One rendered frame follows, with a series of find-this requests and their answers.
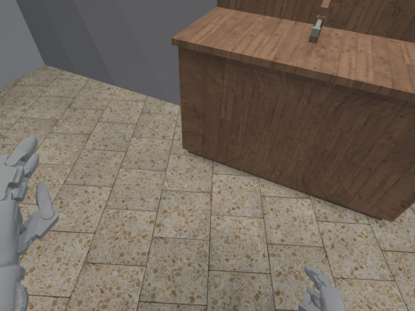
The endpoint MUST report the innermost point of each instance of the robot right hand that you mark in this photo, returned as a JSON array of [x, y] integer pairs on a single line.
[[329, 298]]

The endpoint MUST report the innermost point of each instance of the counter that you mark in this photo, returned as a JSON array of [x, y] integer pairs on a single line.
[[331, 116]]

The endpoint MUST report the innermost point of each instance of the left robot forearm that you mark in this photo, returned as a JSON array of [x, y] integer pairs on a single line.
[[13, 296]]

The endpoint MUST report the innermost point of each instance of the tap lever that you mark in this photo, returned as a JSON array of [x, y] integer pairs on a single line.
[[316, 29]]

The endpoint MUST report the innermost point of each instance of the robot left hand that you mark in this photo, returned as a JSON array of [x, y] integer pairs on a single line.
[[15, 171]]

